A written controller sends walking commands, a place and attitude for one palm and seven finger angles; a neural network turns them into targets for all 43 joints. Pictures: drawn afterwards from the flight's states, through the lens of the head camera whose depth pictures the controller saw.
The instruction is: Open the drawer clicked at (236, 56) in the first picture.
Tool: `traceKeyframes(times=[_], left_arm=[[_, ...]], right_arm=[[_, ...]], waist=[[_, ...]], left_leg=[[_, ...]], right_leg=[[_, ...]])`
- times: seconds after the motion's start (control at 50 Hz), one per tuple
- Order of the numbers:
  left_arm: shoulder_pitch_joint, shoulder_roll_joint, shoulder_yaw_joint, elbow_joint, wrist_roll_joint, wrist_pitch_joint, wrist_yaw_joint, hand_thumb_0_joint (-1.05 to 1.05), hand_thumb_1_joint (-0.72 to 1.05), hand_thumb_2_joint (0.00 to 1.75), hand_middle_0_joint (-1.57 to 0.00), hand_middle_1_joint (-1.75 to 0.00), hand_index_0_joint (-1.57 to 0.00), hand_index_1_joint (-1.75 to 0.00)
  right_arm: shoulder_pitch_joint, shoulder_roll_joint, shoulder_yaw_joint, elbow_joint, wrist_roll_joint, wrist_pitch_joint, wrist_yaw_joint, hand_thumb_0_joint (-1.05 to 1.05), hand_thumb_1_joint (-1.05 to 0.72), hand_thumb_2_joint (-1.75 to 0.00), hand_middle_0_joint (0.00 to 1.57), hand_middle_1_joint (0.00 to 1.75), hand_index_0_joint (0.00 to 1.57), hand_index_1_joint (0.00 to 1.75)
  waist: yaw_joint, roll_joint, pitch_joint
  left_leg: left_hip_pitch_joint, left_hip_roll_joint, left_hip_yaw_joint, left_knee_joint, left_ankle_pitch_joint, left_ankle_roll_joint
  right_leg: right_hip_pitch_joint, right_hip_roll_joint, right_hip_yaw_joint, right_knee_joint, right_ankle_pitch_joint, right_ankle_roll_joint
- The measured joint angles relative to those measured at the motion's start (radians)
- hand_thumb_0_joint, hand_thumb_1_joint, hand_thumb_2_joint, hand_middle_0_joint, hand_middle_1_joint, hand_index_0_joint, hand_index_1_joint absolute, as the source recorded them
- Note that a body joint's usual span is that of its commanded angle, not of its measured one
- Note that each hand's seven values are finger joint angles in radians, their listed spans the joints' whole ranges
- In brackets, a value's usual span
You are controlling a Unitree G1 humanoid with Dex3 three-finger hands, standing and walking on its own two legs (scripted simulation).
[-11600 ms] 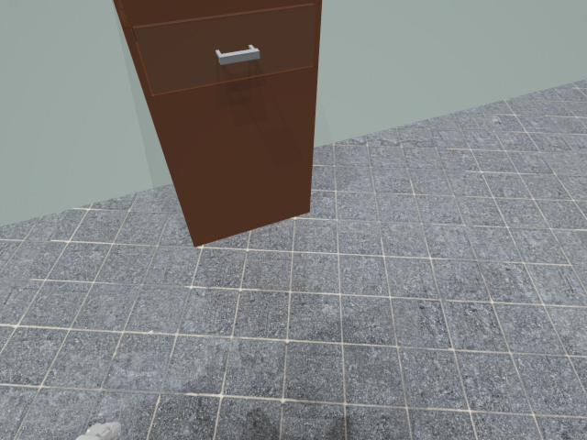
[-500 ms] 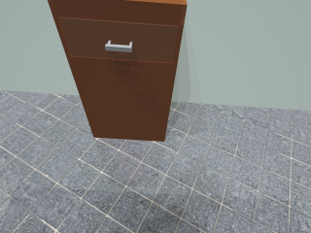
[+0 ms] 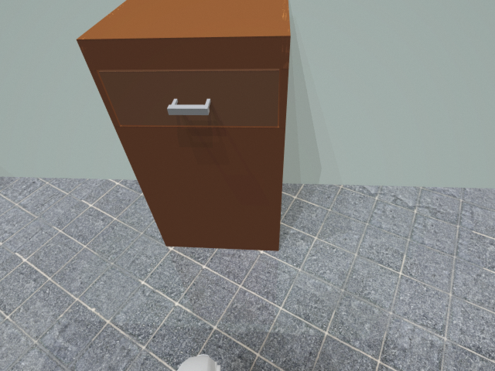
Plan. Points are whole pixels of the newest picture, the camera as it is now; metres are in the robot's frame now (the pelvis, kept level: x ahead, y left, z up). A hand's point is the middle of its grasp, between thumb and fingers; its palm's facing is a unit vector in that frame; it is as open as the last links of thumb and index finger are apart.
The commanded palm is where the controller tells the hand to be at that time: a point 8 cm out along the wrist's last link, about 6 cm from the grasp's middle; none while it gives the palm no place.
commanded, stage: take the last steps up to it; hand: left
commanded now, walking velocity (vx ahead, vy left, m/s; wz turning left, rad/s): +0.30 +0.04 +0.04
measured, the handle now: (190, 105) +0.80 +0.21 +0.03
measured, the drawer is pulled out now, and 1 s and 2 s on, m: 0.00 0.00 0.00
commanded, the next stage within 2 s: come to a stop and stand still in 0.60 s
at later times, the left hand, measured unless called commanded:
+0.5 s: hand (126, 348) +0.21 +0.27 -0.18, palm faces +0.05 -0.98 -0.20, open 7.4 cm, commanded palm none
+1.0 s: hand (175, 281) +0.35 +0.20 -0.17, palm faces +0.02 -0.97 -0.26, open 7.2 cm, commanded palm none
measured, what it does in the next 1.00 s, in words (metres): walks ahead: left foot, then right foot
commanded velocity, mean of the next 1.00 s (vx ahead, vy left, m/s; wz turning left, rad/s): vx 0.08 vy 0.04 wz -0.03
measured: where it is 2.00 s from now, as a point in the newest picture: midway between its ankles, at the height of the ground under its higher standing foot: outside the picture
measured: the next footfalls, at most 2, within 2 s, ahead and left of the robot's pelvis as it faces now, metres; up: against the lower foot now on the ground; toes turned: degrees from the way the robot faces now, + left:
left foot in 0.22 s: +0.19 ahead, +0.18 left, +0.00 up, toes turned +9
right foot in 0.74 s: +0.37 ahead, -0.07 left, +0.00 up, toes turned -10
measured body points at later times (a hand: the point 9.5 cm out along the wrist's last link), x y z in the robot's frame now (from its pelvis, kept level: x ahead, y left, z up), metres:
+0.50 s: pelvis +0.16 +0.09 -0.01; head +0.15 +0.09 +0.44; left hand +0.21 +0.32 -0.16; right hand +0.18 -0.15 -0.16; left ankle +0.15 +0.17 -0.75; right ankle +0.20 -0.05 -0.67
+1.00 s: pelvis +0.24 +0.02 -0.01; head +0.27 -0.01 +0.43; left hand +0.35 +0.25 -0.15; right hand +0.24 -0.20 -0.19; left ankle +0.21 +0.17 -0.68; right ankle +0.33 -0.07 -0.75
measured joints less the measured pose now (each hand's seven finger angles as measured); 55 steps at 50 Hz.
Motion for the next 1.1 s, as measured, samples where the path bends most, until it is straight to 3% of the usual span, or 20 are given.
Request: traceKeyframes(times=[0.1, 0.2, 0.24, 0.3, 0.36, 0.46, 0.54, 0.66, 0.74, 0.8, 0.88, 1.02, 1.1], left_arm=[[0.056, -0.019, -0.002, 0.039, 0.007, -0.010, 0.000, 0.00, 0.91, 0.90, -0.20, -0.30, -0.20, -0.30], [0.090, -0.023, 0.004, 0.066, 0.012, 0.000, 0.000, 0.00, 0.91, 0.90, -0.20, -0.30, -0.20, -0.30], [0.085, -0.020, 0.006, 0.078, 0.005, 0.015, -0.003, 0.00, 0.91, 0.90, -0.20, -0.30, -0.20, -0.30], [0.035, -0.003, 0.009, 0.079, 0.001, 0.043, -0.005, 0.00, 0.91, 0.90, -0.20, -0.30, -0.20, -0.30], [-0.029, 0.023, 0.021, 0.054, 0.006, 0.046, -0.012, 0.01, 0.91, 0.90, -0.20, -0.30, -0.20, -0.30], [-0.150, 0.063, 0.040, -0.029, 0.012, 0.046, -0.016, 0.00, 0.91, 0.90, -0.20, -0.30, -0.19, -0.30], [-0.231, 0.074, 0.046, -0.080, 0.010, 0.051, -0.019, 0.00, 0.91, 0.90, -0.20, -0.30, -0.19, -0.30], [-0.303, 0.067, 0.038, -0.111, 0.004, 0.056, -0.022, 0.00, 0.91, 0.90, -0.20, -0.30, -0.19, -0.30], [-0.311, 0.059, 0.027, -0.114, 0.005, 0.036, -0.025, 0.00, 0.91, 0.90, -0.20, -0.30, -0.19, -0.30], [-0.321, 0.030, 0.011, -0.100, 0.000, 0.004, -0.015, 0.00, 0.91, 0.90, -0.20, -0.30, -0.19, -0.30], [-0.319, -0.008, 0.003, -0.096, -0.009, 0.014, 0.008, -0.01, 0.92, 0.90, -0.20, -0.30, -0.20, -0.30], [-0.329, 0.015, 0.019, -0.111, 0.003, 0.054, 0.019, -0.02, 0.93, 0.90, -0.21, -0.30, -0.20, -0.30], [-0.306, 0.040, 0.029, -0.110, 0.012, 0.075, 0.019, -0.01, 0.92, 0.90, -0.21, -0.30, -0.20, -0.30]], right_arm=[[-0.060, 0.017, 0.007, -0.010, 0.004, -0.006, 0.010, 0.00, -0.91, -0.90, 0.19, 0.29, 0.20, 0.30], [-0.136, 0.013, 0.012, -0.040, 0.006, -0.041, 0.006, 0.01, -0.94, -0.90, 0.19, 0.29, 0.20, 0.30], [-0.166, 0.017, 0.013, -0.057, 0.002, -0.074, -0.004, 0.01, -0.93, -0.90, 0.19, 0.29, 0.20, 0.30], [-0.187, 0.039, 0.026, -0.069, 0.003, -0.094, -0.020, 0.00, -0.93, -0.89, 0.19, 0.29, 0.20, 0.30], [-0.166, 0.058, 0.020, -0.070, 0.013, -0.107, -0.042, -0.01, -0.94, -0.89, 0.20, 0.29, 0.20, 0.30], [-0.093, 0.049, 0.027, -0.042, 0.011, -0.113, -0.048, -0.02, -0.96, -0.89, 0.20, 0.30, 0.20, 0.30], [-0.021, 0.062, 0.036, -0.004, 0.009, -0.100, -0.046, -0.01, -0.94, -0.89, 0.20, 0.29, 0.20, 0.30], [0.054, 0.083, 0.040, 0.036, -0.002, -0.079, -0.040, 0.00, -0.92, -0.89, 0.20, 0.29, 0.20, 0.30], [0.098, 0.091, 0.042, 0.058, 0.000, -0.067, -0.039, 0.00, -0.91, -0.89, 0.20, 0.30, 0.20, 0.30], [0.080, 0.082, 0.045, 0.074, 0.017, -0.045, -0.043, 0.00, -0.91, -0.89, 0.20, 0.30, 0.20, 0.30], [0.020, 0.066, 0.036, 0.057, 0.030, -0.012, -0.052, 0.00, -0.91, -0.89, 0.20, 0.29, 0.20, 0.30], [-0.113, 0.010, 0.004, -0.018, 0.014, 0.035, -0.039, 0.00, -0.91, -0.90, 0.19, 0.29, 0.20, 0.30], [-0.165, -0.020, -0.005, -0.061, 0.009, 0.037, -0.031, 0.00, -0.91, -0.90, 0.19, 0.29, 0.20, 0.30]], waist=[[0.034, -0.010, 0.015], [0.067, -0.040, 0.032], [0.061, -0.058, 0.043], [0.055, -0.073, 0.054], [0.036, -0.077, 0.035], [0.017, -0.085, 0.005], [0.005, -0.080, -0.002], [-0.039, -0.049, 0.029], [-0.060, -0.035, 0.045], [-0.060, -0.002, 0.078], [-0.044, 0.001, 0.094], [0.001, -0.008, 0.089], [0.021, -0.022, 0.075]], left_leg=[[0.020, 0.019, 0.040, -0.184, 0.000, 0.000], [0.151, -0.012, 0.091, -0.417, -0.051, 0.029], [0.174, -0.029, 0.105, -0.414, -0.061, 0.059], [0.225, -0.036, 0.139, -0.399, -0.105, 0.076], [0.309, -0.050, 0.161, -0.490, -0.091, 0.078], [0.419, -0.086, 0.172, -0.626, -0.065, 0.084], [0.483, -0.102, 0.168, -0.681, -0.072, 0.078], [0.543, -0.081, 0.167, -0.668, -0.134, 0.044], [0.541, -0.042, 0.168, -0.558, -0.232, 0.003], [0.434, -0.013, 0.098, -0.295, -0.357, 0.006], [0.290, -0.042, 0.039, -0.092, -0.398, 0.003], [0.137, -0.075, 0.000, 0.053, -0.294, -0.022], [0.153, -0.074, -0.005, -0.004, -0.268, -0.023]], right_leg=[[0.039, -0.015, -0.016, -0.015, -0.035, 0.030], [0.039, -0.057, -0.015, 0.097, -0.144, 0.082], [-0.040, -0.083, 0.013, 0.314, -0.234, 0.062], [-0.219, -0.064, 0.079, 0.710, -0.254, 0.019], [-0.363, -0.063, 0.064, 0.852, -0.157, 0.012], [-0.504, -0.074, 0.063, 0.808, -0.011, 0.029], [-0.543, -0.083, 0.077, 0.711, 0.053, 0.045], [-0.475, -0.074, 0.063, 0.444, 0.036, 0.037], [-0.361, -0.041, 0.032, 0.264, 0.088, 0.017], [-0.351, -0.012, 0.005, 0.302, 0.066, -0.041], [-0.322, -0.012, -0.009, 0.257, 0.067, -0.054], [-0.334, -0.034, -0.008, 0.189, 0.128, -0.050], [-0.350, -0.051, 0.001, 0.169, 0.162, -0.036]])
